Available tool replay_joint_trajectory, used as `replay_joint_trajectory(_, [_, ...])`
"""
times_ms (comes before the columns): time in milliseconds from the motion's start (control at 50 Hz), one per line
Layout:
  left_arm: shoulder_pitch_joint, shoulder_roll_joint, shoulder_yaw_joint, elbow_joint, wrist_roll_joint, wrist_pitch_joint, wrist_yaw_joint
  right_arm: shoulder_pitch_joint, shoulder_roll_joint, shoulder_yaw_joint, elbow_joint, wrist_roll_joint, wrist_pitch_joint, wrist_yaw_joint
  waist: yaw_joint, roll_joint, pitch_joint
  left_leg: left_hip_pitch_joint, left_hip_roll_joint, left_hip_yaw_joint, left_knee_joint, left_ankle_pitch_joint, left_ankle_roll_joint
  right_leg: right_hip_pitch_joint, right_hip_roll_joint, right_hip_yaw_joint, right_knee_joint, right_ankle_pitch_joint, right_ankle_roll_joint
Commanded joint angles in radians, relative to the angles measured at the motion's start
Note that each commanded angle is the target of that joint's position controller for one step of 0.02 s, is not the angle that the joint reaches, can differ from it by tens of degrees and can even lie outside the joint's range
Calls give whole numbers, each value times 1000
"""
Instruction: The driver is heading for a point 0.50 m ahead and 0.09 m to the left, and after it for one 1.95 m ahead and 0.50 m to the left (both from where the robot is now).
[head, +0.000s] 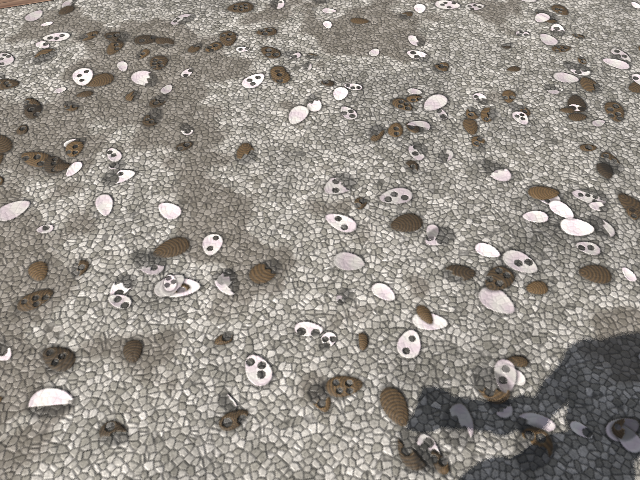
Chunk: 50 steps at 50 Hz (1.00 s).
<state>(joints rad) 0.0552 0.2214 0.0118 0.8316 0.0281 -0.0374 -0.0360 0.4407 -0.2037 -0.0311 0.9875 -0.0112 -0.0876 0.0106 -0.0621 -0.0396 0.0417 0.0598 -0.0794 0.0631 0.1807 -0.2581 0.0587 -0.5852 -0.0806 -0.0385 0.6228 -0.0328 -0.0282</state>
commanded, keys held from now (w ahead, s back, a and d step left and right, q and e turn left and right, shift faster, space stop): w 0.18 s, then w+q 0.36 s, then q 0.30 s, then no key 0.16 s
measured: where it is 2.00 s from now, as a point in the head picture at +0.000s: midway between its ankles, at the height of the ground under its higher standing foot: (321, 472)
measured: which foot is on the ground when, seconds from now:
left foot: down 0.00-0.10, up 0.12-0.64, down 0.66-1.00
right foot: up 0.00-0.08, down 0.10-0.66, up 0.68-1.00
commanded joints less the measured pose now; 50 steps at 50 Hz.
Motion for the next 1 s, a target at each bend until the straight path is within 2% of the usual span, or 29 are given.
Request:
replay_joint_trajectory(20, [-87, 77, 17, -85, -1, -21, 6, 41, -165, -33, -18, -7, -3, -13, 20, 118, 40, 11, 304, -122, 26, 558, 119, 30, 35, -21, -61, -60, -31])
replay_joint_trajectory(60, [25, 98, 30, -51, 3, -31, 15, 13, -178, -36, -17, -9, 2, -18, 77, 122, -14, 27, 299, -103, 171, 776, 97, 189, 85, -37, -118, -132, -67])
replay_joint_trajectory(80, [177, 116, 42, 2, 11, -41, 24, 2, -172, -33, -16, -6, 7, -18, 143, 90, -94, -14, 261, -66, 346, 804, 78, 379, 108, -48, -185, -101, -94])
replay_joint_trajectory(100, [357, 179, 62, 45, 33, -51, 36, -7, -147, -23, -42, 2, 6, -16, 207, 27, -213, -190, 218, -33, 599, 577, 57, 641, -36, 104, -189, -145, -144])
replay_joint_trajectory(120, [445, 292, 95, 57, 44, -45, 42, 103, -39, 1, -73, 40, 4, -6, 175, -212, -349, -563, 43, 37, 990, -33, 4, 939, -335, 577, -257, -223, -285])
replay_joint_trajectory(140, [393, 243, 89, 55, 0, -31, 34, 52, -150, -28, -57, 8, 9, -14, 169, -95, -320, -671, 38, -93, 1096, -249, 20, 876, -329, 693, -338, -233, -286])
replay_joint_trajectory(160, [287, 195, 75, 43, -12, -29, 31, -24, -151, -34, -80, 3, 8, -11, 126, -47, -162, -712, 92, -117, 1099, -170, 29, 738, -284, 520, -348, -220, -258])
replay_joint_trajectory(180, [229, 138, 60, 37, -9, -36, 27, -64, -131, -28, -88, 4, 3, -5, 104, -9, -92, -688, 128, -117, 1045, -102, 28, 618, -239, 416, -387, -147, -231])
replay_joint_trajectory(200, [204, 108, 52, 41, -8, -43, 29, -67, -114, -28, -80, 1, 12, -2, 76, -12, -48, -646, 151, -117, 990, -71, 24, 534, -196, 322, -420, -108, -191])
replay_joint_trajectory(220, [193, 85, 46, 52, -11, -50, 33, -45, -102, -25, -71, -13, 28, 4, 50, -31, -28, -597, 164, -118, 953, -51, 13, 466, -163, 251, -449, -82, -160])
replay_joint_trajectory(260, [226, 92, 46, 70, -11, -69, 36, -36, -85, -25, -63, -20, 50, 16, 36, -30, -28, -571, 160, -111, 940, -15, -1, 434, -149, 184, -482, -19, -151])
replay_joint_trajectory(320, [269, 114, 52, 93, -14, -83, 37, -125, -87, -29, -92, -17, 66, 25, 39, -19, 10, -670, 176, -113, 894, 84, -16, 448, -145, 98, -527, -2, -145])
replay_joint_trajectory(440, [326, 106, 45, 117, -14, -82, 45, -319, -65, -17, -159, -14, 62, 34, 77, -13, 53, -732, 165, -54, 644, 267, -25, 517, -122, -51, -525, 128, -115])
replay_joint_trajectory(520, [397, 116, 45, 148, -10, -74, 59, -432, -56, -5, -212, -20, 57, 42, 112, -15, 73, -724, 145, 26, 495, 253, 10, 635, -153, -113, -476, 279, -107])
replay_joint_trajectory(540, [405, 121, 46, 153, -8, -70, 62, -441, -59, -6, -221, -21, 56, 43, 111, -18, 72, -715, 135, 41, 472, 221, 25, 670, -163, -126, -448, 337, -104])
replay_joint_trajectory(580, [380, 137, 49, 152, -6, -60, 71, -390, -63, -10, -214, -28, 52, 39, 78, -35, 47, -628, 75, 89, 434, 144, 58, 702, -161, -170, -308, 692, -87])
replay_joint_trajectory(600, [368, 152, 54, 149, -7, -54, 77, -323, -74, -15, -196, -33, 49, 34, 53, -53, 6, -554, 33, 110, 429, 105, 76, 708, -157, -182, -197, 848, -77])
replay_joint_trajectory(620, [353, 165, 58, 143, -8, -46, 79, -220, -93, -26, -168, -36, 41, 29, 15, -59, -54, -448, -2, 110, 395, 102, 98, 693, -151, -188, -37, 883, -69])
replay_joint_trajectory(640, [336, 171, 60, 132, -19, -39, 79, -94, -121, -42, -131, -47, 29, 23, -45, -36, -129, -268, -11, 79, 292, 215, 127, 611, -130, -198, 185, 740, -45])
replay_joint_trajectory(660, [333, 147, 55, 97, -28, -43, 74, 0, -215, -71, -117, -53, 22, 10, -80, 65, -230, -19, 170, -124, 304, 512, 188, 383, -70, -206, 499, 268, -6])
replay_joint_trajectory(680, [416, 69, 42, 44, -54, -44, 65, -58, -327, -101, -153, -30, 36, 4, 8, 288, -375, 290, 495, -605, 330, 1103, 403, 9, 142, -122, 900, -596, 50])
replay_joint_trajectory(700, [342, 133, 51, 36, -24, -42, 64, -23, -317, -105, -160, 15, 52, -3, -37, 75, -422, 239, 470, -543, 299, 1160, 414, -26, 88, 58, 910, -507, 47])
replay_joint_trajectory(720, [275, 105, 44, 11, -31, -43, 63, -107, -267, -93, -167, 17, 58, -11, -13, 69, -283, 112, 438, -444, 259, 1032, 379, -63, 44, 71, 862, -432, 45])
replay_joint_trajectory(740, [257, 106, 45, 13, -23, -42, 65, -165, -198, -74, -171, 20, 65, -14, 26, 17, -143, -54, 370, -373, 201, 912, 313, -45, 13, 66, 753, -393, 47])
replay_joint_trajectory(760, [237, 114, 50, 2, -4, -25, 64, -195, -163, -64, -175, 25, 69, -20, 53, 21, -87, -151, 313, -330, 169, 833, 270, -15, -4, 73, 676, -378, 53])
replay_joint_trajectory(780, [266, 107, 51, 5, 10, -2, 62, -219, -148, -57, -183, 21, 71, -22, 81, 34, -76, -228, 277, -291, 150, 809, 251, 42, -3, 69, 629, -368, 62])
replay_joint_trajectory(800, [281, 97, 50, 2, 12, 19, 61, -215, -157, -57, -185, 13, 67, -18, 91, 41, -88, -263, 259, -276, 148, 823, 241, 75, 7, 63, 594, -356, 69])
replay_joint_trajectory(860, [288, 82, 47, -12, 4, 42, 61, -202, -204, -70, -193, 0, 58, -12, 103, 61, -138, -276, 229, -252, 154, 845, 224, 84, 21, 51, 513, -300, 81])
replay_joint_trajectory(1000, [149, 106, 51, -54, -4, 65, 65, -148, -189, -59, -191, -9, 78, -19, 43, 125, -110, -212, 233, -312, 108, 497, 169, 47, 10, 71, 311, -227, 73])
